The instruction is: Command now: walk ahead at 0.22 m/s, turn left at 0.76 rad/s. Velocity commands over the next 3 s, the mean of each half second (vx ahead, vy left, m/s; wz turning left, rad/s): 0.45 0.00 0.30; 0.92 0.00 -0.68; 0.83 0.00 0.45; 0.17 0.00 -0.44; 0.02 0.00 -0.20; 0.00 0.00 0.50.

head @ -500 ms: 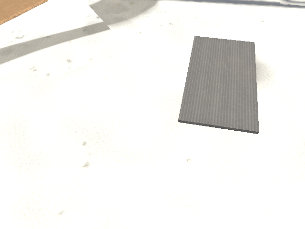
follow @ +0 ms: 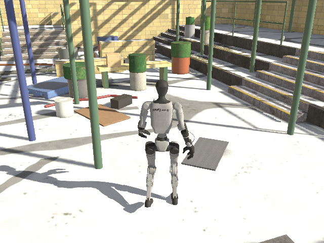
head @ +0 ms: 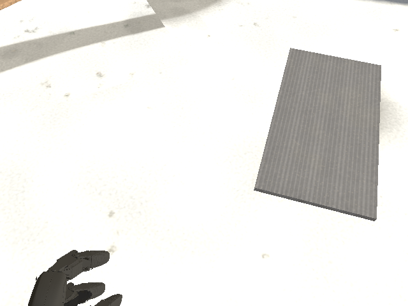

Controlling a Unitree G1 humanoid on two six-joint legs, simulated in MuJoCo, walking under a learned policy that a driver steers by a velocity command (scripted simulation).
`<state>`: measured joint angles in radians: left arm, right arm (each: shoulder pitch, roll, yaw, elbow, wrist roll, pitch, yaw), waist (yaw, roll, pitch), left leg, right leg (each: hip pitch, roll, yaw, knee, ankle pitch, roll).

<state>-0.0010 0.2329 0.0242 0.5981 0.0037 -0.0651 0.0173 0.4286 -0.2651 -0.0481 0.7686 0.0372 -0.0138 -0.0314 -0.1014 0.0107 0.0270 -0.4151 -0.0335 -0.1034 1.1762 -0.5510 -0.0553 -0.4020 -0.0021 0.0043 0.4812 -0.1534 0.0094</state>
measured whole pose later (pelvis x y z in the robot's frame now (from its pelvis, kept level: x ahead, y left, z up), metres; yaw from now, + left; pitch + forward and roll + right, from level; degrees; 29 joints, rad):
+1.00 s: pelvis +0.61 +0.02 +0.00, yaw -15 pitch +0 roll -1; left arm 0.42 0.31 0.07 0.85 0.01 -0.05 -0.01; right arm 0.11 -0.24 0.01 0.65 -0.06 -0.07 0.02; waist 0.03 0.01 0.04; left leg -0.63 0.16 -0.07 1.19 -0.25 -0.01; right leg -0.13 0.21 0.01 0.41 -0.28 -0.18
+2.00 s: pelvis +1.32 -0.08 +0.01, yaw -14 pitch +3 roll +2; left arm 0.29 0.31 0.07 0.66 -0.03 0.05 0.05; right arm 0.02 -0.27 -0.03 0.64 -0.01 -0.02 -0.04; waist 0.06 0.01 0.04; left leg -0.58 -0.08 -0.24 0.79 -0.27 -0.08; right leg -0.36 0.21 0.33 0.43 -0.08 -0.06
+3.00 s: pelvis +1.38 -0.05 +0.00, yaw -2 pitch +1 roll -1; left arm 0.23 0.28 0.05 0.78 -0.02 0.00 0.00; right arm 0.13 -0.28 -0.05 0.58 0.00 0.04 -0.02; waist 0.06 0.02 0.05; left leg -0.30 0.03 -0.04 0.52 -0.21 -0.05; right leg -0.15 -0.03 -0.07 0.47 -0.34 0.01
